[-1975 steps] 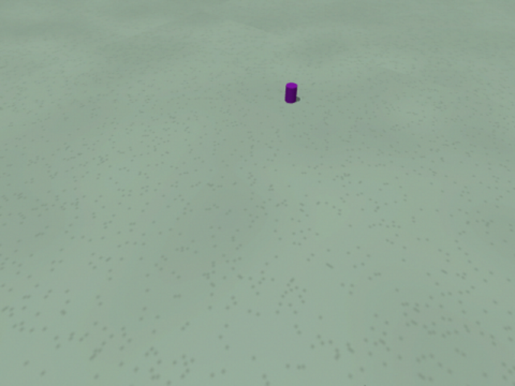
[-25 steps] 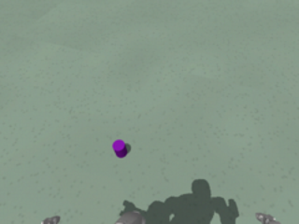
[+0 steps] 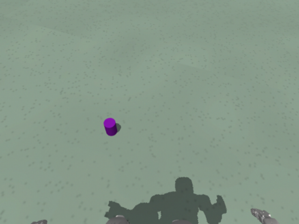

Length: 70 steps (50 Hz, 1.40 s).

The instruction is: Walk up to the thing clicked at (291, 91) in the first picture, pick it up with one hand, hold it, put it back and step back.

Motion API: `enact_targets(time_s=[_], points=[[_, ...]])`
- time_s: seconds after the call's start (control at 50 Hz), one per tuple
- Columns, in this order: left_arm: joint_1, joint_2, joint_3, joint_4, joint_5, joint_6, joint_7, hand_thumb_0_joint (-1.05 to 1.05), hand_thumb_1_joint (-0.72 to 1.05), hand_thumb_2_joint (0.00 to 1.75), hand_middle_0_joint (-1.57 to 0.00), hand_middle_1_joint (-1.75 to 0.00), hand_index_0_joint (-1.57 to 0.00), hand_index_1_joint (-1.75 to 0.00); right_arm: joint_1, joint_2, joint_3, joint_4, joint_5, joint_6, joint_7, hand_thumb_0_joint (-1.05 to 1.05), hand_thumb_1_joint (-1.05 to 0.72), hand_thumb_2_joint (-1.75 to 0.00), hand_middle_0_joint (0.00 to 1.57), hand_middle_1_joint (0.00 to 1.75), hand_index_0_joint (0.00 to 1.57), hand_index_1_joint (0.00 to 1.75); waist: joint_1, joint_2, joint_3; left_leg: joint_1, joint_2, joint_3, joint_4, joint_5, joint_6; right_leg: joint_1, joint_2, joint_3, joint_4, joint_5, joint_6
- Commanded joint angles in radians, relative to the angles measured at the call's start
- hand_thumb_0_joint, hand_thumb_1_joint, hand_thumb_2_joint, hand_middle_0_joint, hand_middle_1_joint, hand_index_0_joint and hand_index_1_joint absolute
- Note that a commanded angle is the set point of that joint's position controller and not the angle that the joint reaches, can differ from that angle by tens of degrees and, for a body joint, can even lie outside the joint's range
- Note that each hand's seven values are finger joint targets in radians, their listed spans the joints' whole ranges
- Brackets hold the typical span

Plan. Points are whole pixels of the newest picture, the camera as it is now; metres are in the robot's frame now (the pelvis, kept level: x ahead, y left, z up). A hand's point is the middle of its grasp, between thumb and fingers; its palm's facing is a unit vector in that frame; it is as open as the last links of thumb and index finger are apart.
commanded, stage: step back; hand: left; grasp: from above
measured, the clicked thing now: (110, 127) +0.79 +0.29 -0.70
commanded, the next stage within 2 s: stand in 1.82 s
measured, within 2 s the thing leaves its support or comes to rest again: neither
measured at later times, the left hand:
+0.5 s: hand out of the picture -0.06 +0.26 -0.14, palm faces +0.09 -0.91 -0.40, open 7.4 cm
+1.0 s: hand out of the picture -0.27 +0.23 -0.13, palm faces +0.11 -0.90 -0.42, open 7.4 cm
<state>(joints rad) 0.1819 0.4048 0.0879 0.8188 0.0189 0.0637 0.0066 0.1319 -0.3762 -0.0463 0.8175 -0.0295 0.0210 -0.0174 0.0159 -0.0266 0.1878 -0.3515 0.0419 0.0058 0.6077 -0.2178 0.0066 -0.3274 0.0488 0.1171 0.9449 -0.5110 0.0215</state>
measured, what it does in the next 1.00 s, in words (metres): walks backwards: right foot, then left foot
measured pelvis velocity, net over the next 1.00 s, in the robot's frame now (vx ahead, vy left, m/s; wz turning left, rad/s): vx -0.29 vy -0.05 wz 0.10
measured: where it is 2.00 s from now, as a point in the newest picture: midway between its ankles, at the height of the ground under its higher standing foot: outside the picture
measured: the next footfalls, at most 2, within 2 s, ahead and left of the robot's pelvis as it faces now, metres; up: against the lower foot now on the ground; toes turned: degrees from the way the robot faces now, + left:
right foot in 0.06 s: -0.01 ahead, -0.15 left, +0.00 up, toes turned +3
left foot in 0.38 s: -0.13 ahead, +0.09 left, +0.00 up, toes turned +3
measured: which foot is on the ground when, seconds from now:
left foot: down 0.00-0.08, up 0.10-0.36, down 0.38-0.74, up 0.76-1.00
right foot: up 0.00-0.04, down 0.06-0.40, up 0.42-0.68, down 0.70-1.00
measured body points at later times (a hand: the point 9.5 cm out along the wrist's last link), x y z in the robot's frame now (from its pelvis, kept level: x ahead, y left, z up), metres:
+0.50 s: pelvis -0.18 -0.02 +0.00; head -0.12 -0.01 +0.44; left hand -0.07 +0.30 -0.12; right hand -0.07 -0.33 -0.12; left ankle -0.17 +0.09 -0.73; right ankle -0.12 -0.15 -0.67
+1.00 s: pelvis -0.29 -0.05 +0.00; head -0.28 -0.07 +0.45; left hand -0.28 +0.27 -0.10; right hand -0.21 -0.37 -0.13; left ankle -0.29 +0.08 -0.71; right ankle -0.28 -0.17 -0.73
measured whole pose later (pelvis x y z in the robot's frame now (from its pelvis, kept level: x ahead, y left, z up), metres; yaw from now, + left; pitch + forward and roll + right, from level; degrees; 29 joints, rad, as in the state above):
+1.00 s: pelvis -0.29 -0.05 +0.00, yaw +6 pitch -3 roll +1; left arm 0.25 0.37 0.07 0.94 0.05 -0.02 -0.01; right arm 0.25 -0.41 -0.06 0.98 -0.03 0.03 0.02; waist 0.04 0.03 0.07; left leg -0.29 -0.02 -0.06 0.71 -0.46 -0.01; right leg -0.24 -0.03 -0.02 0.63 -0.35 -0.02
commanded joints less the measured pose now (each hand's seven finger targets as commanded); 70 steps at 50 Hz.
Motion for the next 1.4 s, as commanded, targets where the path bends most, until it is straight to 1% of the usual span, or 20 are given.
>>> enact_targets(time_s=[0.0, 0.04, 0.06, 0.08, 0.16, 0.34, 0.38, 0.42, 0.48, 0.66, 0.68, 0.72, 0.74, 0.8, 0.9, 0.98, 1.06, 1.26, 1.32, 1.38], points=[[0.117, 0.139, 0.043, -0.025, 0.007, -0.04, 0.002, 0.0, 0.9, 0.9, -0.2, -0.3, -0.2, -0.3, -0.015, -0.28, -0.077, -0.08, 0.003, 0.004, -0.007, 0.0, -0.9, -0.9, 0.2, 0.3, 0.2, 0.3, 0.011, 0.223, -0.288, 0.167, 0.181, -0.18, -0.04, 0.315, 0.18, 0.126, -0.02, -0.111, -0.461, 0.198, -0.028], [0.139, 0.214, 0.065, -0.015, 0.03, -0.052, 0.003, 0.0, 0.9, 0.9, -0.2, -0.3, -0.2, -0.3, -0.006, -0.221, -0.059, -0.087, 0.02, 0.016, -0.002, 0.0, -0.9, -0.9, 0.2, 0.3, 0.2, 0.3, 0.018, 0.052, -0.256, -0.086, 0.041, -0.158, 0.095, 0.026, 0.073, 0.244, -0.119, 0.095, -0.546, 0.254, -0.079], [0.084, 0.325, 0.089, -0.044, 0.023, -0.047, -0.001, 0.0, 0.9, 0.9, -0.2, -0.3, -0.2, -0.3, -0.038, -0.168, -0.049, -0.107, 0.028, 0.014, -0.014, 0.0, -0.9, -0.9, 0.2, 0.3, 0.2, 0.3, 0.041, -0.235, -0.202, -0.178, -0.147, -0.082, 0.313, -0.333, 0.007, 0.083, -0.364, 0.371, -0.643, 0.282, -0.23], [0.022, 0.37, 0.093, -0.075, 0.028, -0.05, 0.003, 0.0, 0.9, 0.9, -0.2, -0.3, -0.2, -0.3, -0.051, -0.211, -0.07, -0.094, 0.024, 0.02, -0.027, 0.0, -0.9, -0.9, 0.2, 0.3, 0.2, 0.3, 0.053, -0.247, -0.138, -0.113, -0.117, -0.163, 0.538, -0.42, -0.012, -0.136, -0.488, 0.501, -0.682, 0.301, -0.335], [-0.138, 0.227, 0.061, -0.105, 0.028, -0.051, 0.019, 0.0, 0.9, 0.9, -0.2, -0.3, -0.2, -0.3, 0.083, -0.212, -0.056, -0.022, 0.037, 0.01, -0.021, 0.0, -0.9, -0.9, 0.2, 0.3, 0.2, 0.3, -0.045, -0.12, -0.145, -0.108, -0.162, -0.163, 0.643, -0.248, -0.022, -0.039, -0.269, 0.089, -0.504, 0.523, -0.215], [-0.041, 0.228, 0.039, -0.106, 0.003, -0.021, 0.026, 0.0, 0.9, 0.9, -0.2, -0.3, -0.2, -0.3, 0.151, -0.186, -0.058, 0.008, 0.007, -0.004, -0.007, 0.0, -0.9, -0.9, 0.2, 0.3, 0.2, 0.3, -0.011, -0.133, -0.267, 0.112, -0.082, 0.006, -0.188, -0.033, 0.009, 0.186, -0.257, 0.065, -0.31, 0.643, -0.157], [-0.026, 0.157, 0.015, -0.116, -0.003, -0.018, 0.021, 0.0, 0.9, 0.9, -0.2, -0.3, -0.2, -0.3, 0.119, -0.309, -0.09, -0.006, -0.017, -0.004, -0.005, 0.0, -0.9, -0.9, 0.2, 0.3, 0.2, 0.3, -0.003, 0.166, -0.246, 0.239, 0.232, -0.428, -0.24, 0.187, 0.148, -0.153, -0.067, -0.067, -0.079, 0.159, -0.046], [-0.135, 0.196, 0.04, -0.118, 0.006, -0.014, 0.042, 0.0, 0.9, 0.9, -0.2, -0.3, -0.2, -0.3, 0.054, -0.362, -0.097, -0.031, -0.013, -0.009, 0.002, 0.0, -0.9, -0.9, 0.2, 0.3, 0.2, 0.3, -0.052, 0.185, -0.205, 0.001, 0.363, -0.509, -0.259, 0.36, 0.312, -0.085, 0.011, 0.035, 0.256, -0.156, -0.032], [-0.02, 0.181, 0.04, -0.057, -0.014, -0.009, 0.031, 0.0, 0.9, 0.9, -0.2, -0.3, -0.2, -0.3, -0.043, -0.268, -0.061, -0.047, -0.012, -0.011, -0.012, 0.0, -0.9, -0.9, 0.2, 0.3, 0.2, 0.3, 0.032, 0.122, -0.18, 0.024, 0.216, -0.246, -0.178, 0.41, 0.223, -0.115, 0.045, 0.058, 0.369, -0.018, -0.04], [0.119, 0.151, 0.028, 0.051, 0.014, -0.069, 0.003, 0.0, 0.9, 0.9, -0.2, -0.3, -0.2, -0.3, -0.004, -0.279, -0.072, -0.036, -0.008, 0.014, 0.004, 0.0, -0.9, -0.9, 0.2, 0.3, 0.2, 0.3, 0.022, 0.187, -0.244, 0.073, 0.16, -0.188, -0.112, -0.109, 0.157, 0.186, -0.003, -0.132, -0.538, 0.148, -0.057], [0.125, 0.189, 0.044, 0.069, 0.028, -0.077, 0.006, 0.0, 0.9, 0.9, -0.2, -0.3, -0.2, -0.3, 0.018, -0.231, -0.061, -0.032, -0.01, 0.017, 0.006, 0.0, -0.9, -0.9, 0.2, 0.3, 0.2, 0.3, 0.016, 0.092, -0.22, -0.07, 0.104, -0.146, -0.016, -0.225, 0.106, 0.267, -0.034, -0.021, -0.566, 0.13, -0.082], [0.036, 0.356, 0.081, 0.021, 0.038, -0.086, 0.012, 0.0, 0.9, 0.9, -0.2, -0.3, -0.2, -0.3, -0.057, -0.178, -0.05, -0.054, -0.001, 0.012, -0.006, 0.0, -0.9, -0.9, 0.2, 0.3, 0.2, 0.3, 0.069, -0.188, -0.147, -0.174, -0.062, -0.167, 0.284, -0.365, -0.003, -0.019, -0.444, 0.503, -0.714, -0.171, -0.272], [-0.03, 0.342, 0.076, 0.002, 0.033, -0.093, 0.011, 0.0, 0.9, 0.9, -0.2, -0.3, -0.2, -0.3, -0.063, -0.232, -0.067, -0.04, 0.003, 0.011, -0.005, 0.0, -0.9, -0.9, 0.2, 0.3, 0.2, 0.3, 0.038, -0.113, -0.064, -0.111, -0.034, -0.227, 0.387, -0.312, -0.015, -0.149, -0.448, 0.497, -0.72, -0.182, -0.288], [-0.081, 0.239, 0.053, 0.01, 0.027, -0.106, 0.016, 0.0, 0.9, 0.9, -0.2, -0.3, -0.2, -0.3, 0.025, -0.202, -0.051, 0.025, 0.02, -0.007, 0.003, 0.0, -0.9, -0.9, 0.2, 0.3, 0.2, 0.3, -0.014, -0.067, -0.089, -0.11, -0.089, -0.16, 0.397, -0.192, -0.017, -0.014, -0.281, 0.175, -0.601, 0.148, -0.197], [0.027, 0.257, 0.057, 0.045, 0.033, -0.107, 0.002, 0.0, 0.9, 0.9, -0.2, -0.3, -0.2, -0.3, -0.012, -0.193, -0.051, 0.032, -0.005, -0.029, 0.026, 0.0, -0.9, -0.9, 0.2, 0.3, 0.2, 0.3, 0.061, -0.139, -0.084, -0.117, -0.059, -0.082, 0.136, -0.258, -0.026, 0.119, -0.282, 0.187, -0.634, -0.129, -0.193], [-0.019, 0.254, 0.035, 0.04, 0.02, -0.089, -0.009, 0.0, 0.9, 0.9, -0.2, -0.3, -0.2, -0.3, 0.07, -0.184, -0.063, 0.085, 0.001, -0.053, 0.032, 0.0, -0.9, -0.9, 0.2, 0.3, 0.2, 0.3, -0.001, -0.14, -0.114, 0.131, -0.074, 0.018, -0.157, -0.174, 0.006, 0.034, -0.258, 0.1, -0.572, -0.023, -0.171], [-0.1, 0.217, 0.02, 0.022, 0.012, -0.088, -0.007, 0.0, 0.9, 0.9, -0.2, -0.3, -0.2, -0.3, 0.174, -0.344, -0.108, 0.102, -0.012, -0.071, 0.022, 0.0, -0.9, -0.9, 0.2, 0.3, 0.2, 0.3, -0.082, 0.127, -0.112, 0.223, 0.305, -0.615, -0.407, -0.559, 0.24, -0.26, -0.079, -0.053, -0.036, -0.052, -0.055], [0.063, 0.149, 0.02, 0.133, 0.004, -0.114, -0.01, 0.0, 0.9, 0.9, -0.2, -0.3, -0.2, -0.3, 0.014, -0.216, -0.058, 0.061, 0.005, -0.047, 0.021, 0.0, -0.9, -0.9, 0.2, 0.3, 0.2, 0.3, 0.038, 0.153, -0.15, -0.033, 0.119, -0.166, -0.145, -0.102, 0.119, 0.222, -0.027, -0.174, -0.464, 0.243, -0.04], [0.042, 0.311, 0.05, 0.123, 0.016, -0.133, 0.007, 0.0, 0.9, 0.9, -0.2, -0.3, -0.2, -0.3, 0.041, -0.148, -0.036, 0.062, 0.012, -0.033, 0.003, 0.0, -0.9, -0.9, 0.2, 0.3, 0.2, 0.3, 0.049, -0.142, -0.159, -0.128, -0.064, -0.095, 0.261, -0.375, -0.001, 0.146, -0.423, 0.399, -0.703, 0.001, -0.218], [-0.064, 0.246, 0.031, 0.089, 0.007, -0.133, 0.01, 0.0, 0.9, 0.9, -0.2, -0.3, -0.2, -0.3, 0.099, -0.185, -0.045, 0.12, 0.015, -0.035, 0.006, 0.0, -0.9, -0.9, 0.2, 0.3, 0.2, 0.3, 0.001, -0.047, -0.113, -0.086, -0.015, -0.135, 0.274, -0.299, 0.001, 0.082, -0.358, 0.252, -0.639, 0.121, -0.222]])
